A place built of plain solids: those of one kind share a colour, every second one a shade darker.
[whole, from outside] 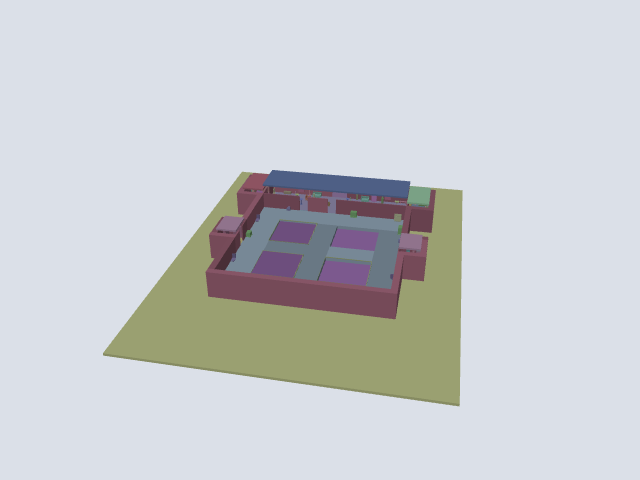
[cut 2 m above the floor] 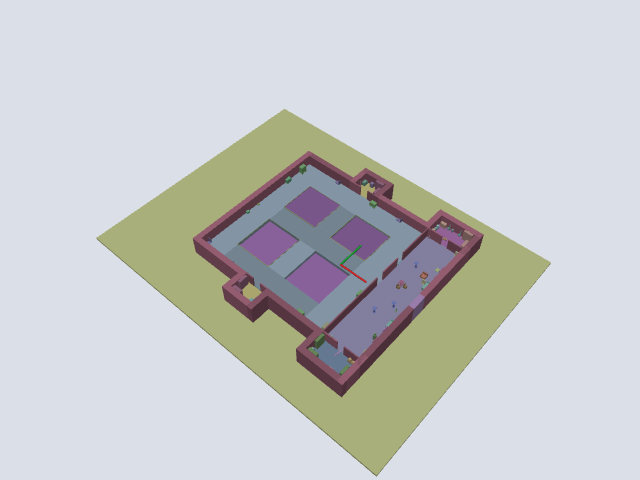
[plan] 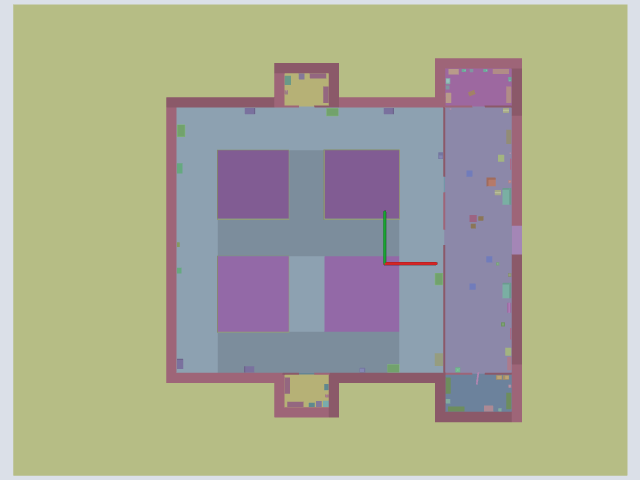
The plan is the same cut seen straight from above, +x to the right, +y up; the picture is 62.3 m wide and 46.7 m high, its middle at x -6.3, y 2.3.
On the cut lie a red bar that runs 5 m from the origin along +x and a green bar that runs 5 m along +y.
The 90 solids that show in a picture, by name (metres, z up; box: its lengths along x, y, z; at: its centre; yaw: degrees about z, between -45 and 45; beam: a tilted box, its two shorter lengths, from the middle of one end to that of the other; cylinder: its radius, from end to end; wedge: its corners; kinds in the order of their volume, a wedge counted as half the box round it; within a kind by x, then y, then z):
{
 "ground_under_all_1": {"box": [59.78, 45.86, 0.4], "at": [-6.26, 2.28, -1.77]},
 "floor_gang_1": {"box": [4.1, 26.0, 1.62], "at": [-18.3, 2.28, -0.81]},
 "floor_gang_2": {"box": [3.5, 7.35, 1.62], "at": [-7.6, -2.94, -0.81]},
 "floor_gang_3": {"box": [3.5, 6.65, 1.62], "at": [-7.6, 7.71, -0.81]},
 "floor_gang_4": {"box": [17.65, 4.1, 1.62], "at": [-7.42, -8.67, -0.81]},
 "floor_gang_5": {"box": [17.65, 3.65, 1.62], "at": [-7.42, 2.56, -0.81]},
 "floor_gang_6": {"box": [17.65, 4.25, 1.62], "at": [-7.42, 13.15, -0.81]},
 "floor_gang_7": {"box": [4.4, 26.0, 1.62], "at": [3.6, 2.28, -0.81]},
 "wall_1": {"box": [1.0, 27.8, 4.4], "at": [-20.75, 2.28, 0.58]},
 "wall_2": {"box": [11.41, 1.0, 4.4], "at": [-15.55, -11.12, 0.58]},
 "wall_3": {"box": [11.41, 1.0, 4.4], "at": [-15.55, 15.68, 0.58]},
 "wall_4": {"box": [1.0, 4.35, 4.4], "at": [-10.25, -12.79, 0.58]},
 "wall_5": {"box": [1.0, 4.35, 4.4], "at": [-10.25, 17.36, 0.58]},
 "wall_6": {"box": [1.6, 0.2, 4.4], "at": [-9.15, -10.72, 0.58]},
 "wall_7": {"box": [1.5, 0.2, 4.4], "at": [-9.1, 15.28, 0.58]},
 "wall_8": {"box": [6.3, 1.0, 4.4], "at": [-7.6, -14.47, 0.58]},
 "wall_9": {"box": [6.3, 1.0, 4.4], "at": [-7.6, 19.03, 0.58]},
 "wall_10": {"box": [1.6, 0.2, 4.4], "at": [-6.05, 15.28, 0.58]},
 "wall_11": {"box": [1.0, 4.35, 4.4], "at": [-4.95, -12.79, 0.58]},
 "wall_12": {"box": [1.0, 4.35, 4.4], "at": [-4.95, 17.36, 0.58]},
 "wall_13": {"box": [11.25, 1.0, 4.4], "at": [0.28, -11.12, 0.58]},
 "wall_14": {"box": [11.25, 1.0, 4.4], "at": [0.28, 15.68, 0.58]},
 "wall_15": {"box": [1.0, 4.8, 4.4], "at": [5.4, -13.02, 0.58]},
 "wall_16": {"box": [1.0, 4.8, 4.4], "at": [5.4, 17.58, 0.58]},
 "wall_17": {"box": [0.2, 12.63, 4.4], "at": [5.8, -4.51, 0.58]},
 "wall_18": {"box": [0.2, 3.65, 4.4], "at": [5.8, 5.13, 0.58]},
 "wall_19": {"box": [0.2, 6.93, 4.4], "at": [5.8, 11.92, 0.58]},
 "wall_20": {"box": [2.83, 0.2, 4.4], "at": [7.11, -10.72, 0.58]},
 "wall_21": {"box": [2.83, 0.2, 4.4], "at": [7.11, 15.28, 0.58]},
 "wall_22": {"box": [8.45, 1.0, 4.4], "at": [9.12, -14.92, 0.58]},
 "wall_23": {"box": [8.45, 1.0, 4.4], "at": [9.12, 19.48, 0.58]},
 "wall_24": {"box": [2.83, 0.2, 4.4], "at": [11.14, -10.72, 0.58]},
 "wall_25": {"box": [2.83, 0.2, 4.4], "at": [11.14, 15.28, 0.58]},
 "wall_26": {"box": [1.0, 5.6, 4.4], "at": [12.85, -12.62, 0.58]},
 "wall_27": {"box": [1.0, 12.5, 4.4], "at": [12.85, -5.37, 0.58]},
 "wall_28": {"box": [1.0, 12.5, 4.4], "at": [12.85, 9.93, 0.58]},
 "wall_29": {"box": [1.0, 5.6, 4.4], "at": [12.85, 17.18, 0.58]},
 "floor_foyer_1": {"box": [6.65, 26.0, 1.62], "at": [9.12, 2.28, -0.81]},
 "step_tier_1": {"box": [6.9, 7.35, 1.05], "at": [-12.8, -2.94, -1.09]},
 "step_tier_2": {"box": [6.9, 6.65, 1.62], "at": [-12.8, 7.71, -0.81]},
 "step_tier_3": {"box": [7.25, 7.35, 1.02], "at": [-2.23, -2.94, -1.11]},
 "step_tier_4": {"box": [7.25, 6.65, 1.39], "at": [-2.23, 7.71, -0.93]},
 "ceil_foyer_1": {"box": [6.65, 26.0, 0.3], "at": [9.12, 2.28, 4.35]},
 "floor_side_1": {"box": [4.5, 3.35, 1.62], "at": [-7.6, -12.39, -0.81]},
 "floor_side_2": {"box": [4.5, 3.35, 1.62], "at": [-7.6, 16.95, -0.81]},
 "floor_cloaks_1": {"box": [6.65, 3.8, 1.62], "at": [9.12, -12.62, -0.81]},
 "floor_store_1": {"box": [6.65, 3.8, 1.62], "at": [9.12, 17.18, -0.81]},
 "door_leaf_1": {"box": [0.97, 2.8, 4.89], "at": [12.87, 2.28, 0.82]},
 "ceil_side_1": {"box": [4.5, 3.35, 0.3], "at": [-7.6, -12.39, 3.4]},
 "ceil_side_2": {"box": [4.5, 3.35, 0.3], "at": [-7.6, 16.95, 3.4]},
 "ceil_cloaks_1": {"box": [6.65, 3.8, 0.3], "at": [9.12, -12.62, 3.4]},
 "ceil_store_1": {"box": [6.65, 3.8, 0.3], "at": [9.12, 17.18, 3.4]},
 "shelves_side_1": {"box": [0.5, 1.6, 2.0], "at": [-9.47, -11.87, 1.0]},
 "shelves_side_2": {"box": [1.6, 0.5, 2.0], "at": [-8.7, -13.69, 1.0]},
 "shelves_side_3": {"box": [1.6, 0.5, 2.0], "at": [-6.5, 18.25, 1.0]},
 "shelves_side_4": {"box": [0.5, 1.6, 2.0], "at": [-5.73, 16.43, 1.0]},
 "shelves_cloaks_1": {"box": [0.5, 1.6, 2.0], "at": [6.18, -11.87, 1.0]},
 "shelves_cloaks_2": {"box": [1.6, 0.5, 2.0], "at": [6.95, -14.14, 1.0]},
 "shelves_cloaks_3": {"box": [0.5, 1.6, 2.0], "at": [12.07, -13.37, 1.0]},
 "shelves_store_1": {"box": [1.6, 0.5, 2.0], "at": [11.3, 18.7, 1.0]},
 "shelves_store_2": {"box": [0.5, 1.6, 2.0], "at": [12.07, 16.43, 1.0]},
 "pallet_1": {"box": [0.72, 1.12, 1.21], "at": [-19.82, 12.93, 0.75]},
 "pallet_2": {"box": [1.12, 0.72, 0.64], "at": [-5.09, 14.74, 0.46]},
 "pallet_3": {"box": [1.12, 0.72, 1.14], "at": [0.83, -10.19, 0.72]},
 "pallet_4": {"box": [0.72, 1.12, 0.86], "at": [5.26, -1.5, 0.57]},
 "case_store_1": {"box": [0.55, 1.0, 0.81], "at": [6.21, 16.13, 0.49]},
 "case_store_2": {"box": [1.0, 0.55, 0.81], "at": [6.7, 18.68, 0.49]},
 "sofa_foyer_1": {"box": [0.86, 1.51, 0.33], "at": [11.89, -2.62, 0.27]},
 "sofa_foyer_2": {"box": [0.86, 1.63, 0.33], "at": [11.89, 6.54, 0.27]},
 "case_1": {"box": [0.55, 1.0, 0.81], "at": [-19.94, 9.28, 0.49]},
 "hamper_cloaks_1": {"box": [0.9, 0.6, 0.72], "at": [10.1, -14.09, 0.36]},
 "hamper_side_1": {"box": [0.6, 0.9, 0.72], "at": [-9.42, 17.83, 0.36]},
 "kerb_1": {"box": [0.08, 6.8, 0.1], "at": [-16.29, 7.68, 0.04]},
 "kerb_2": {"box": [0.06, 7.49, 0.1], "at": [-16.28, -2.96, 0.04]},
 "kerb_3": {"box": [6.9, 0.09, 0.07], "at": [-12.8, -6.67, 0.03]},
 "kerb_4": {"box": [6.9, 0.1, 0.14], "at": [-12.8, 4.33, 0.06]},
 "kerb_5": {"box": [0.1, 6.82, 0.045], "at": [-5.9, 7.69, 0.02]},
 "kerb_6": {"box": [7.25, 0.1, 0.06], "at": [-2.23, 4.33, 0.02]},
 "kerb_7": {"box": [0.09, 6.82, 0.1], "at": [1.45, 7.69, 0.04]},
 "bench_foyer_1": {"box": [0.5, 1.4, 0.46], "at": [12.07, 12.33, 0.22]},
 "trolley_1": {"box": [0.6, 1.0, 0.06], "at": [-19.91, -9.76, 0.2]},
 "trolley_2": {"box": [1.0, 0.6, 0.06], "at": [-13.19, -10.29, 0.2]},
 "trolley_3": {"box": [1.0, 0.6, 0.06], "at": [-13.11, 14.85, 0.2]},
 "trolley_4": {"box": [1.0, 0.6, 0.06], "at": [0.4, 14.85, 0.2]},
 "wheelie_1": {"box": [0.8, 1.25, 0.06], "at": [5.26, -9.35, 1.13]},
 "low_table_foyer_1": {"box": [0.6, 0.69, 0.04], "at": [11.33, 10.25, 0.41]},
 "low_table_foyer_2": {"box": [0.6, 0.8, 0.04], "at": [12.02, -8.57, 0.41]},
 "form_foyer_1": {"box": [0.4, 1.28, 0.05], "at": [12.12, -9.73, 0.43]},
 "cafe_table_foyer_1": {"box": [0.7, 0.7, 0.04], "at": [8.6, 4.39, 0.72]},
 "high_table_foyer_1": {"box": [0.6, 0.6, 0.05], "at": [8.25, 8.76, 1.0]}
}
